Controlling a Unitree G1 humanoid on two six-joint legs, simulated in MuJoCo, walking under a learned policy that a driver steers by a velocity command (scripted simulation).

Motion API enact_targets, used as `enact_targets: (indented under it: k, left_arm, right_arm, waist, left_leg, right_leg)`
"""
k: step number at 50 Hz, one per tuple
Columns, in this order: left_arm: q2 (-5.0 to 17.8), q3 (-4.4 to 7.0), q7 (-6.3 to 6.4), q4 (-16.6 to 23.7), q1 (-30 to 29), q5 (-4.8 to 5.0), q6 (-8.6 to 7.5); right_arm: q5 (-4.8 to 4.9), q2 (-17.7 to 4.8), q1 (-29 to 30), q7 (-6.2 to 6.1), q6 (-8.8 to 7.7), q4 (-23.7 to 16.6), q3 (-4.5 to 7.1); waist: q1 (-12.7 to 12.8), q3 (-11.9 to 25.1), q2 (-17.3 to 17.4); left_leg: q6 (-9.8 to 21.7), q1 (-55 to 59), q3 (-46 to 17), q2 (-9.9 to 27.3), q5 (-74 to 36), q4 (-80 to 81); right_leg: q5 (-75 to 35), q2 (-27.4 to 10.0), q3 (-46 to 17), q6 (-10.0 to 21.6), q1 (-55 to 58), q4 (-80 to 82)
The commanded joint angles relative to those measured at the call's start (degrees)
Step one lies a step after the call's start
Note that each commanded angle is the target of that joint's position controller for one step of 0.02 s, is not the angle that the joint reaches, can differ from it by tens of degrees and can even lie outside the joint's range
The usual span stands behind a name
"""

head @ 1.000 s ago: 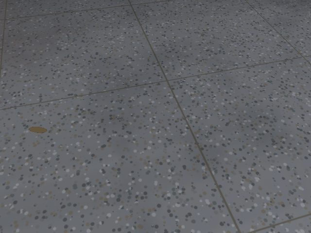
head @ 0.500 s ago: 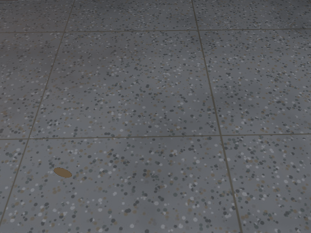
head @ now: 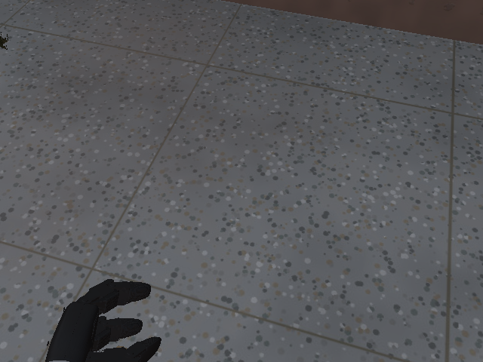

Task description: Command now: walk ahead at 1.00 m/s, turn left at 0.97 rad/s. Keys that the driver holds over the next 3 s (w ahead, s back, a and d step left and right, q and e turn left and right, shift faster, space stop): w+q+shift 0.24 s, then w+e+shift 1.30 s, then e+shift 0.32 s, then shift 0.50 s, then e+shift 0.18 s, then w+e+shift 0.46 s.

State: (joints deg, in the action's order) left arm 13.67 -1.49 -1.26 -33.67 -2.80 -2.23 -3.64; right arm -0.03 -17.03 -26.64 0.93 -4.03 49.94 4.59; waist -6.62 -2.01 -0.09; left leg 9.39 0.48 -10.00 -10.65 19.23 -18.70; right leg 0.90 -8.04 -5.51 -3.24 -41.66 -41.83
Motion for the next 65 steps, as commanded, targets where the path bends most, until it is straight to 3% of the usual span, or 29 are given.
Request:
enact_targets:
  k: [1, 3, 5, 6, 7, 8, 10, 15, 21, 24, 26, 27, 28, 29, 30, 32, 36, 43, 45, 47, 48, 49, 50, 51, 52, 54, 57, 61, 65]
  left_arm:
    - [5.4, 1.3, 0.24, 4.3, -3.0, 0.91, -0.5]
    - [9.4, 2.92, 1.18, 2.4, 4.1, 0.94, -0.9]
    - [15.1, 5.76, 3.02, -2.6, 26.4, 0.8, -1.37]
    - [18.4, 6.83, 4.01, -5.0, 37.9, -1.09, -1.59]
    - [22.7, 7.65, 3.13, -3.5, 29.0, -2.54, -1.44]
    - [15.3, 7.05, 2.57, -1.3, 20.5, -1.94, -0.91]
    - [8.8, 5.44, 2.13, -2.9, 17.8, -1.53, -0.53]
    - [4.7, 4.03, 0.49, -11.5, 26.1, 0.49, -3.51]
    - [10.2, 4.74, 0.16, -14.0, 28.2, 2.03, -3.5]
    - [15.7, 5.7, 0.37, -15.9, 30.5, 1.7, -3.14]
    - [17.1, 5.95, 0.95, -16.2, 29.2, 1.96, -2.23]
    - [12.2, 4.86, 0.67, -14.4, 29.9, 1.83, -2.26]
    - [3.0, 3.33, 0.33, -11.9, 36.0, 3.38, -2.15]
    - [9.0, 4.68, 0.7, -11.0, 29.8, 3.41, -1.59]
    - [9.1, 4.99, 0.53, -10.1, 25.0, 3.15, -1.3]
    - [6.4, 4.64, -0.35, -11.7, 24.6, 2.27, -0.11]
    - [3.4, 4.68, -1.78, -10.0, 20.6, 0.94, 3.4]
    - [3.9, 3.05, -4.39, -3.0, 4.8, 1.08, 2.89]
    - [5.9, 3.45, -4.14, -4.0, 8.1, 1.27, 2.81]
    - [10.0, 5.15, -3.12, -7.8, 23.1, 1.43, 2.92]
    - [12.9, 6.83, -2.06, -11.4, 35.0, 1.35, 2.87]
    - [15.4, 8.38, -0.54, -12.9, 36.8, 1.81, 3.05]
    - [20.5, 9.28, 0.0, -12.2, 31.2, 1.61, 3.77]
    - [23.9, 10.21, 0.09, -8.9, 28.8, 0.99, 4.28]
    - [20.2, 9.82, 0.64, -8.0, 27.3, 1.02, 4.18]
    - [15.4, 8.46, 1.08, -9.4, 24.2, 1.49, 2.94]
    - [12.8, 7.22, 1.2, -9.0, 22.1, 1.98, 0.37]
    - [13.6, 7.86, 0.72, -8.7, 23.4, 2.19, -0.67]
    - [14.9, 8.74, 0.44, -9.3, 26.5, 2.66, -0.5]
  right_arm:
    - [0.26, -10.5, 2.0, -0.05, -0.88, -4.4, 2.89]
    - [-0.16, -12.3, 3.5, -0.44, -0.86, -5.1, 3.36]
    - [-0.89, -13.5, 9.7, -0.04, -1.39, -6.8, 3.46]
    - [-1.46, -3.3, 11.5, -0.34, -2.0, -9.3, 0.74]
    - [2.54, 0.2, 1.9, -0.26, -1.65, -13.3, -1.05]
    - [0.31, -5.0, 5.9, -0.97, -0.2, -10.5, -0.9]
    - [-1.35, -6.5, 12.0, 0.58, 1.02, -10.8, -0.36]
    - [-2.79, -0.1, 18.9, 3.27, 2.68, -15.9, -2.92]
    - [-2.63, -1.8, 32.3, 4.72, 0.94, -20.2, -4.86]
    - [-2.73, -4.0, 28.9, 2.95, 0.31, -18.6, -4.17]
    - [-3.43, -8.0, 9.6, 0.83, -0.27, -12.8, -2.01]
    - [-4.81, -13.1, 1.4, -0.59, -0.38, -10.9, -0.33]
    - [-5.91, -16.7, 1.3, -1.15, -0.72, -11.5, 0.62]
    - [-4.09, -13.6, 2.5, -1.11, -0.27, -11.6, 0.42]
    - [-3.37, -9.1, 6.9, -1.03, -0.61, -10.4, -0.65]
    - [-2.77, -4.7, 10.7, -0.76, -1.34, -9.1, -1.36]
    - [-0.52, -1.5, 9.3, -0.58, -3.33, -5.6, -1.88]
    - [-0.9, -5.3, 7.4, -1.56, -4.41, -3.0, -1.39]
    - [-0.97, -9.2, 5.7, -2.4, -3.45, -3.1, -0.57]
    - [-1.73, -13.0, 8.9, -3.24, -1.24, -4.6, 0.59]
    - [-2.18, -13.5, 11.3, -3.07, -0.17, -5.7, 0.85]
    - [-2.45, -10.4, 11.3, -1.95, 0.19, -5.2, 0.39]
    - [-3.59, -1.0, 8.9, -1.28, -0.81, -8.9, -2.22]
    - [-2.07, -3.1, 8.8, -1.16, -2.4, -15.2, -2.79]
    - [-2.58, -6.4, 13.7, -1.17, -3.73, -15.2, -2.74]
    - [-3.28, -6.2, 15.7, -1.31, -3.47, -14.7, -3.01]
    - [-4.37, -4.4, 15.2, -1.07, 0.35, -15.0, -3.76]
    - [-2.7, -1.2, 28.1, 0.24, 0.61, -20.3, -5.35]
    - [-1.38, -2.6, 31.6, 0.14, 0.14, -21.6, -5.11]
  waist:
    - [1.5, -0.3, 3.2]
    - [5.0, 5.0, 3.8]
    - [18.3, 16.0, 3.1]
    - [20.2, 22.2, -9.5]
    - [9.4, 27.3, -28.7]
    - [9.6, 17.5, -14.0]
    - [9.3, 7.0, -1.9]
    - [6.9, 0.6, -4.4]
    - [6.9, -5.8, -2.0]
    - [4.4, -0.4, -4.2]
    - [-5.6, 10.2, -6.0]
    - [-7.1, 17.7, -0.8]
    - [-0.3, 26.1, 12.6]
    - [-2.4, 23.6, 7.2]
    - [0.2, 11.8, 4.5]
    - [4.2, 3.4, 3.4]
    - [7.8, -1.5, 3.8]
    - [8.2, -6.1, 1.1]
    - [10.6, -2.0, 3.7]
    - [19.0, 6.2, 6.8]
    - [23.9, 11.3, 5.6]
    - [23.0, 9.6, -1.1]
    - [13.7, 6.3, -15.1]
    - [12.8, 18.9, -14.3]
    - [13.2, 12.0, -3.0]
    - [7.5, 1.2, 5.6]
    - [3.6, -2.0, 6.2]
    - [7.8, -3.8, 2.0]
    - [11.5, -0.3, -2.2]
  left_leg:
    - [4.0, -11.3, -11.0, 10.8, -32.1, 4.0]
    - [1.2, -6.7, -12.0, 11.0, -44.8, -5.9]
    - [-1.2, -15.1, -9.6, 8.2, -42.8, -32.2]
    - [-0.7, -26.9, -5.6, 4.4, -1.6, -53.2]
    - [-2.2, -41.6, 0.0, 1.8, 10.7, -64.8]
    - [-1.8, -46.2, 2.0, 7.7, 2.8, -67.2]
    - [-3.0, -44.2, 4.7, 12.1, -3.6, -61.5]
    - [-3.3, -45.2, 2.1, 13.8, -6.7, -54.7]
    - [-4.0, -30.3, 14.4, 12.2, -19.6, -22.7]
    - [-3.0, -21.1, 14.7, 8.3, -12.4, -17.8]
    - [-2.2, 2.1, 11.9, 8.3, -10.3, -12.8]
    - [-1.9, 16.7, -0.4, 20.6, 4.4, -12.9]
    - [0.8, 27.6, -27.4, 36.9, 18.6, -6.4]
    - [0.6, 20.4, -32.5, 36.4, 19.8, 0.9]
    - [0.0, 11.6, -21.5, 32.8, 13.4, 1.6]
    - [-2.0, -0.5, -7.7, 27.5, -1.1, 5.0]
    - [-3.8, -5.8, 6.9, 25.2, -12.2, 10.3]
    - [-7.4, -6.0, 26.6, 20.7, -45.4, 12.8]
    - [-8.5, 1.1, 27.1, 22.1, -70.9, 4.1]
    - [-8.2, 1.5, 25.7, 24.6, -83.9, -16.0]
    - [-7.1, -3.9, 23.8, 24.9, -77.6, -33.0]
    - [-7.8, -14.7, 23.6, 17.3, -36.5, -55.3]
    - [-10.0, -37.3, 19.3, 8.5, 10.7, -77.8]
    - [-10.1, -50.0, 6.9, 7.7, 9.3, -81.9]
    - [-9.7, -53.2, 4.4, 11.2, 4.4, -76.3]
    - [-10.5, -46.5, 4.4, 15.2, 0.6, -64.7]
    - [-13.4, -36.9, 5.7, 18.6, 2.6, -52.4]
    - [-13.7, -30.3, 9.7, 16.9, -16.5, -28.7]
    - [-11.8, -25.5, 9.5, 13.0, -24.6, -15.7]
  right_leg:
    - [-6.0, 6.0, 5.6, 1.2, 17.8, 9.4]
    - [0.0, 8.8, 4.7, 2.1, 27.4, 11.9]
    - [10.4, 5.5, 3.1, 3.4, 51.4, 8.9]
    - [31.0, -8.9, -12.1, 3.2, 63.6, 10.3]
    - [43.6, -21.6, -49.3, 8.8, 67.0, 27.6]
    - [54.5, -18.0, -44.9, 10.3, 57.9, 29.3]
    - [33.2, -12.4, -22.9, 9.4, 44.6, 27.4]
    - [9.0, -6.5, -4.2, 8.7, 35.0, 31.4]
    - [-9.2, -3.3, 4.9, 11.6, 28.1, 43.1]
    - [-42.8, -4.6, 6.5, 11.4, 39.0, 31.0]
    - [-41.8, -2.5, 7.1, 9.9, 33.7, 4.7]
    - [-16.7, 1.5, 7.3, 9.8, 21.0, -14.8]
    - [27.0, 7.6, 3.5, 9.5, 4.1, -34.7]
    - [21.7, 6.8, 0.8, 10.4, -0.1, -39.2]
    - [15.5, 4.3, 1.1, 10.3, -2.5, -36.4]
    - [12.9, 1.6, 1.6, 9.1, 0.6, -32.6]
    - [10.4, -0.7, 2.9, 7.5, -2.0, -30.9]
    - [-7.6, 5.0, 15.0, 11.3, 7.5, -3.6]
    - [-4.5, 9.9, 18.1, 13.1, 13.8, -1.2]
    - [3.3, 13.3, 16.9, 15.4, 29.3, -1.9]
    - [8.0, 14.1, 13.3, 17.3, 42.3, 0.3]
    - [11.6, 12.1, 7.3, 19.2, 49.7, 4.8]
    - [-2.3, 3.0, -11.4, 23.4, 56.3, 2.3]
    - [17.3, -5.2, -37.6, 32.9, 66.4, 19.2]
    - [27.6, -6.8, -42.6, 30.0, 59.8, 28.8]
    - [18.5, -2.8, -33.3, 25.7, 41.0, 29.4]
    - [10.1, 3.6, -21.5, 24.4, 23.7, 30.9]
    - [0.1, 9.9, -14.2, 20.5, 18.5, 32.1]
    - [-12.8, 7.9, -16.5, 17.0, 29.4, 28.0]
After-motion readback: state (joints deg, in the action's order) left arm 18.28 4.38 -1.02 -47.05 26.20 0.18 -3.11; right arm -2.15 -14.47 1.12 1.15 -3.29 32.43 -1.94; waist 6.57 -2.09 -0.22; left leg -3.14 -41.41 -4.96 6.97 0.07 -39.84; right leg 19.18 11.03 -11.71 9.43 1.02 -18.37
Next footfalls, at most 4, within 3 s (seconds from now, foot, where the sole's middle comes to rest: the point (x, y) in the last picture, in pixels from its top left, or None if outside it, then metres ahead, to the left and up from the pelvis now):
0.10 right None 0.32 -0.19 -0.77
0.54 left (174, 309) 0.62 0.15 -0.77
0.98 right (209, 182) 1.07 0.02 -0.77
1.40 left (191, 96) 1.52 0.06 -0.77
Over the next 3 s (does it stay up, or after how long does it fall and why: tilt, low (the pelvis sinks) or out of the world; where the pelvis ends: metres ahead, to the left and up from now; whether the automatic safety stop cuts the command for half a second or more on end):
stays up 1.62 -0.21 0.01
